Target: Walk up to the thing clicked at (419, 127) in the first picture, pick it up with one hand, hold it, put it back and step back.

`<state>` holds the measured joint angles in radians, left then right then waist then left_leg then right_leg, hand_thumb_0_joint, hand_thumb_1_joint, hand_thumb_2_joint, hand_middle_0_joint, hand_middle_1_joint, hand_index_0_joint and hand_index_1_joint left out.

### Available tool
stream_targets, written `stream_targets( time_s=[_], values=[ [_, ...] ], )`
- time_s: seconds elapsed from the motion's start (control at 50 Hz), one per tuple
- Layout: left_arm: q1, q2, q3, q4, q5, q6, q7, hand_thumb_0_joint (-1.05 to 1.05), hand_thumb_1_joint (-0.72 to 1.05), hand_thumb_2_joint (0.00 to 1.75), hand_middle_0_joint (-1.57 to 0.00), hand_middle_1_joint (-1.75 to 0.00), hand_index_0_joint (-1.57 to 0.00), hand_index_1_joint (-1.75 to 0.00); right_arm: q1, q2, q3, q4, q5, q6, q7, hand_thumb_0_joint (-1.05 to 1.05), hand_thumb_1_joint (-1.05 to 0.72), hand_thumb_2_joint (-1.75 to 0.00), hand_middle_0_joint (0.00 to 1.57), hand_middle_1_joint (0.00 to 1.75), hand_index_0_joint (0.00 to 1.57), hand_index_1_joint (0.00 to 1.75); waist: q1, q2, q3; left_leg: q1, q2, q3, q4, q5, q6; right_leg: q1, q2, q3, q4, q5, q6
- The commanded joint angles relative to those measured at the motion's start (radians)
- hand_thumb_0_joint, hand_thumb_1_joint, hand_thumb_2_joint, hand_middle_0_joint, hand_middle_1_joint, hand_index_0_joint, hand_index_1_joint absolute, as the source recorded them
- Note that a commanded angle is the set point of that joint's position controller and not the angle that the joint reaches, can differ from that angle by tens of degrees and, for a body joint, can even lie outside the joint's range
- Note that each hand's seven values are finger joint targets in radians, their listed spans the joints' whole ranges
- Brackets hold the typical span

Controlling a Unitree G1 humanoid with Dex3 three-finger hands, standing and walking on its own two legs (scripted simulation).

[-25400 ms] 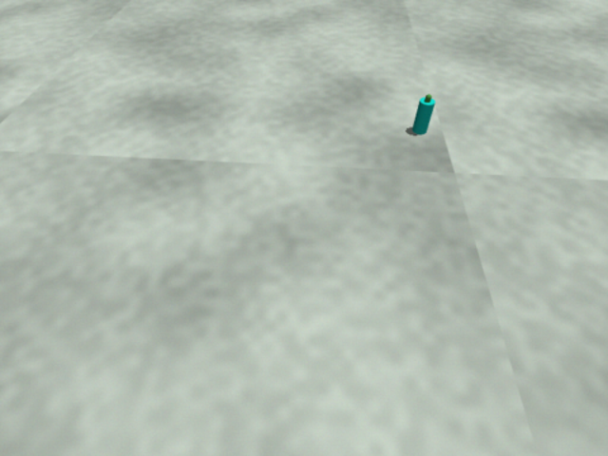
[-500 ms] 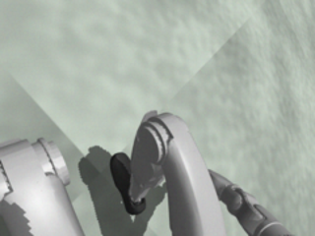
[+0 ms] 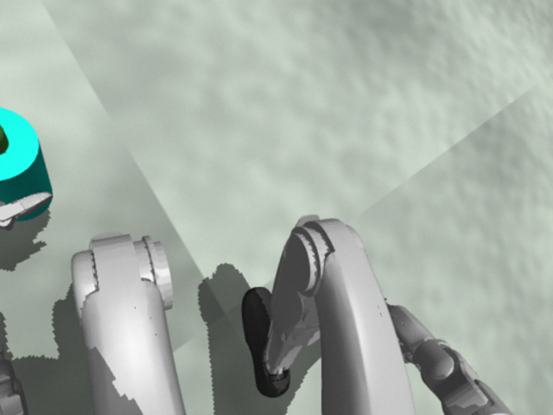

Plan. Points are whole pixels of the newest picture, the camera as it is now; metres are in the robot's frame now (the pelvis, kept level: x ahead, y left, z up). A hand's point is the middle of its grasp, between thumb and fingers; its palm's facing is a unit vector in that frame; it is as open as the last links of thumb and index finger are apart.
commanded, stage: settle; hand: left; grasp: from the side
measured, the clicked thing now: (4, 168) +0.41 +0.30 -0.11
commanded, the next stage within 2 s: lift in 1.28 s
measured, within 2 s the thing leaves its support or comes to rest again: neither
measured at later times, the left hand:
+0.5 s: hand out of the picture +0.41 +0.30 -0.04, palm faces +0.28 -0.96 -0.08, open 11.2 cm
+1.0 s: hand out of the picture +0.41 +0.29 +0.00, palm faces +0.27 -0.96 -0.06, open 11.2 cm
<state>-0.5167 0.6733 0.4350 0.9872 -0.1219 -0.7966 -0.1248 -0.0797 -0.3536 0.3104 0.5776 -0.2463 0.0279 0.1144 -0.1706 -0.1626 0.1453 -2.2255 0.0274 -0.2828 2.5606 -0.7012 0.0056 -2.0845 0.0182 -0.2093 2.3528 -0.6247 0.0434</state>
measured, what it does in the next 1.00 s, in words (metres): rises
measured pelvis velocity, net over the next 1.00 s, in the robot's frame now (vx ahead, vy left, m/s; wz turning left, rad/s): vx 0.02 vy -0.02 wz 0.13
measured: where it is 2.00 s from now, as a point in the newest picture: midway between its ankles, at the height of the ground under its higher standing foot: (205, 382)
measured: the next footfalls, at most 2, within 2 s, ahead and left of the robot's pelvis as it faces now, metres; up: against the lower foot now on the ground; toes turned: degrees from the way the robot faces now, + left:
none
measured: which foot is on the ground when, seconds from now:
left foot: down 0.00-1.00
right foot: down 0.00-1.00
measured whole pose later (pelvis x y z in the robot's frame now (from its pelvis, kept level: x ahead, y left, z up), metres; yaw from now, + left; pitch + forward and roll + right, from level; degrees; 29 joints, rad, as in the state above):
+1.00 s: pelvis +0.02 -0.02 +0.05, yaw +7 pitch +32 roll -6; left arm -0.53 0.46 0.45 0.82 -0.14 -0.55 -0.23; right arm 0.08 -0.29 0.06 0.67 -0.08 0.00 0.06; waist -0.14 -0.02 -0.09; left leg -2.19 0.03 -0.12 2.33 -0.70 -0.01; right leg -2.14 -0.02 -0.08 2.26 -0.68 0.00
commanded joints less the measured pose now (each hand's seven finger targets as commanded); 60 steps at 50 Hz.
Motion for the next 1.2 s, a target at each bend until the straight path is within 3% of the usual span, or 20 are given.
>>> stream_targets(
  time_s=[0.0, 0.14, 0.18, 0.22, 0.24, 0.28, 0.32, 0.34, 0.4, 0.46, 0.5, 0.52, 0.56, 0.58, 0.76, 0.84, 0.86, 0.88, 0.98, 1.18],
  values=[
    [-0.334, 0.121, -0.027, -0.302, -0.032, -0.07, -0.024, 0.0, 0.04, 1.17, -1.21, -1.36, -1.23, -1.35, 0.102, -0.289, -0.163, -0.022, 0.033, -0.006, -0.024, 0.0, -0.91, -0.9, 0.2, 0.3, 0.2, 0.3, -0.055, 0.538, -0.671, 0.454, 0.023, 0.089, -0.376, 0.083, -0.016, 0.195, 0.044, -0.033, -0.165, 0.143, -0.079],
    [-0.327, 0.085, -0.013, -0.358, -0.043, -0.008, -0.025, 0.0, 0.07, 1.18, -1.2, -1.36, -1.22, -1.36, 0.153, -0.253, -0.212, -0.011, 0.082, 0.002, -0.022, 0.0, -0.89, -0.89, 0.2, 0.3, 0.2, 0.3, -0.004, 0.504, -0.74, 0.457, 0.007, 0.116, -0.419, 0.062, -0.009, 0.185, 0.033, -0.009, -0.189, 0.108, -0.084],
    [-0.37, 0.13, 0.01, -0.427, -0.035, -0.003, -0.024, 0.0, 0.07, 1.17, -1.2, -1.36, -1.22, -1.35, 0.159, -0.247, -0.227, -0.008, 0.095, 0.002, -0.027, 0.0, -0.89, -0.89, 0.2, 0.3, 0.2, 0.3, 0.017, 0.54, -0.793, 0.495, 0.006, 0.122, -0.436, 0.101, -0.013, 0.177, 0.026, 0.005, -0.176, 0.13, -0.09],
    [-0.379, 0.105, -0.002, -0.466, -0.043, 0.012, -0.026, 0.0, 0.05, 1.16, -1.2, -1.35, -1.22, -1.35, 0.166, -0.232, -0.238, -0.011, 0.106, 0.003, -0.031, 0.0, -0.89, -0.89, 0.2, 0.3, 0.2, 0.3, 0.016, 0.54, -0.816, 0.492, 0.002, 0.136, -0.44, 0.096, -0.009, 0.183, 0.025, 0.018, -0.187, 0.123, -0.091],
    [-0.37, 0.12, 0.03, -0.485, -0.052, 0.017, -0.022, 0.0, 0.05, 1.17, -1.19, -1.35, -1.21, -1.35, 0.185, -0.226, -0.243, -0.01, 0.11, 0.004, -0.035, 0.0, -0.89, -0.89, 0.2, 0.3, 0.2, 0.3, 0.023, 0.524, -0.852, 0.491, -0.002, 0.147, -0.431, 0.12, -0.006, 0.221, 0.025, 0.026, -0.198, 0.143, -0.089],
    [-0.404, 0.111, 0.031, -0.523, -0.067, 0.022, -0.022, 0.0, 0.03, 1.15, -1.16, -1.32, -1.18, -1.32, 0.189, -0.212, -0.248, -0.005, 0.121, 0.001, -0.04, 0.0, -0.89, -0.89, 0.2, 0.3, 0.2, 0.3, 0.028, 0.525, -0.868, 0.484, -0.006, 0.16, -0.436, 0.127, -0.003, 0.229, 0.022, 0.041, -0.199, 0.143, -0.089],
    [-0.356, 0.111, 0.055, -0.48, -0.075, 0.038, -0.023, 0.0, 0.03, 1.16, -1.18, -1.34, -1.2, -1.34, 0.217, -0.204, -0.262, 0.023, 0.131, 0.001, -0.045, 0.0, -0.89, -0.9, 0.2, 0.3, 0.2, 0.3, 0.033, 0.487, -0.852, 0.471, -0.009, 0.166, -0.443, 0.099, 0.003, 0.219, 0.022, 0.051, -0.219, 0.112, -0.087],
    [-0.379, 0.098, 0.042, -0.499, -0.075, 0.037, -0.029, 0.0, 0.04, 1.18, -1.18, -1.34, -1.19, -1.34, 0.222, -0.206, -0.265, 0.023, 0.132, 0.001, -0.047, 0.0, -0.89, -0.9, 0.2, 0.3, 0.2, 0.3, 0.011, 0.485, -0.841, 0.468, -0.009, 0.167, -0.446, 0.096, 0.004, 0.219, 0.019, 0.052, -0.226, 0.113, -0.086],
    [-0.4, 0.12, 0.05, -0.542, -0.072, 0.048, -0.045, 0.0, 0.04, 1.15, -1.16, -1.32, -1.18, -1.32, 0.223, -0.194, -0.273, 0.005, 0.14, -0.007, -0.054, 0.0, -0.89, -0.9, 0.2, 0.3, 0.2, 0.3, 0.031, 0.479, -0.952, 0.497, -0.011, 0.184, -0.432, 0.175, 0.007, 0.294, 0.014, 0.071, -0.233, 0.18, -0.082],
    [-0.342, 0.086, 0.056, -0.473, -0.079, 0.067, -0.068, 0.0, 0.04, 1.16, -1.16, -1.32, -1.18, -1.32, 0.259, -0.188, -0.284, 0.038, 0.148, -0.009, -0.057, 0.0, -0.89, -0.9, 0.2, 0.3, 0.2, 0.3, 0.026, 0.426, -0.931, 0.478, -0.012, 0.191, -0.432, 0.203, 0.01, 0.299, 0.012, 0.078, -0.241, 0.195, -0.079],
    [-0.34, 0.073, 0.063, -0.423, -0.084, 0.079, -0.073, 0.0, 0.02, 1.18, -1.17, -1.34, -1.19, -1.34, 0.266, -0.172, -0.28, 0.047, 0.153, -0.009, -0.057, 0.0, -0.89, -0.9, 0.2, 0.3, 0.2, 0.3, 0.031, 0.391, -0.907, 0.432, -0.016, 0.201, -0.433, 0.155, 0.017, 0.312, 0.011, 0.086, -0.262, 0.152, -0.076],
    [-0.398, 0.082, 0.068, -0.491, -0.09, 0.075, -0.076, 0.0, 0.01, 1.18, -1.18, -1.35, -1.2, -1.35, 0.255, -0.183, -0.292, 0.026, 0.155, -0.014, -0.059, 0.0, -0.89, -0.9, 0.2, 0.3, 0.2, 0.3, 0.034, 0.396, -0.924, 0.434, -0.017, 0.204, -0.439, 0.153, 0.018, 0.315, 0.01, 0.085, -0.27, 0.153, -0.076],
    [-0.331, 0.085, 0.083, -0.4, -0.085, 0.095, -0.085, 0.0, 0.01, 1.18, -1.21, -1.36, -1.23, -1.36, 0.27, -0.174, -0.292, 0.042, 0.159, -0.014, -0.058, 0.0, -0.89, -0.9, 0.2, 0.3, 0.2, 0.3, 0.054, 0.367, -0.921, 0.417, -0.018, 0.217, -0.438, 0.147, 0.021, 0.34, 0.01, 0.096, -0.283, 0.138, -0.073],
    [-0.343, 0.061, 0.061, -0.426, -0.086, 0.094, -0.095, 0.0, 0.01, 1.19, -1.21, -1.36, -1.22, -1.36, 0.269, -0.175, -0.299, 0.031, 0.16, -0.017, -0.06, 0.0, -0.9, -0.9, 0.2, 0.3, 0.2, 0.3, 0.04, 0.366, -0.928, 0.42, -0.017, 0.219, -0.437, 0.158, 0.021, 0.345, 0.01, 0.094, -0.286, 0.149, -0.073],
    [-0.373, 0.095, 0.113, -0.46, -0.073, 0.109, -0.098, 0.0, 0.06, 1.21, -1.24, -1.38, -1.25, -1.38, 0.287, -0.163, -0.315, 0.038, 0.169, -0.029, -0.068, 0.0, -0.9, -0.9, 0.2, 0.3, 0.2, 0.3, 0.07, 0.42, -0.954, 0.501, -0.015, 0.218, -0.489, 0.188, 0.01, 0.319, 0.005, 0.097, -0.291, 0.154, -0.083],
    [-0.42, 0.095, 0.104, -0.52, -0.067, 0.105, -0.094, 0.0, 0.03, 1.22, -1.27, -1.39, -1.27, -1.4, 0.28, -0.161, -0.324, 0.028, 0.172, -0.036, -0.072, 0.0, -0.91, -0.9, 0.2, 0.3, 0.2, 0.3, 0.062, 0.442, -0.968, 0.543, -0.014, 0.216, -0.519, 0.182, 0.006, 0.301, 0.002, 0.101, -0.3, 0.144, -0.087],
    [-0.437, 0.072, 0.082, -0.524, -0.066, 0.106, -0.097, 0.0, 0.02, 1.22, -1.26, -1.38, -1.27, -1.39, 0.268, -0.163, -0.328, 0.03, 0.172, -0.04, -0.073, 0.0, -0.91, -0.9, 0.2, 0.3, 0.2, 0.3, 0.057, 0.457, -0.955, 0.553, -0.013, 0.214, -0.528, 0.165, 0.005, 0.275, 0.0, 0.1, -0.298, 0.132, -0.089],
    [-0.42, 0.077, 0.095, -0.513, -0.069, 0.11, -0.097, 0.0, 0.02, 1.21, -1.25, -1.38, -1.26, -1.38, 0.268, -0.161, -0.329, 0.027, 0.172, -0.044, -0.074, 0.0, -0.91, -0.9, 0.2, 0.3, 0.2, 0.3, 0.057, 0.452, -0.956, 0.557, -0.014, 0.215, -0.526, 0.159, 0.005, 0.275, 0.0, 0.102, -0.305, 0.129, -0.088],
    [-0.437, 0.041, 0.049, -0.495, -0.065, 0.122, -0.106, 0.0, 0.02, 1.21, -1.25, -1.38, -1.26, -1.39, 0.298, -0.147, -0.329, 0.047, 0.169, -0.055, -0.078, 0.0, -0.91, -0.9, 0.2, 0.3, 0.2, 0.3, 0.036, 0.416, -0.978, 0.544, -0.017, 0.228, -0.513, 0.195, 0.012, 0.332, -0.004, 0.117, -0.335, 0.168, -0.08],
    [-0.439, 0.032, 0.056, -0.411, -0.048, 0.126, -0.092, 0.0, 0.01, 1.24, -1.26, -1.4, -1.28, -1.41, 0.286, -0.142, -0.335, 0.039, 0.175, -0.065, -0.077, 0.0, -0.91, -0.9, 0.2, 0.3, 0.2, 0.3, 0.055, 0.37, -0.937, 0.522, -0.025, 0.234, -0.548, 0.147, 0.017, 0.325, -0.007, 0.119, -0.362, 0.117, -0.084]
  ],
)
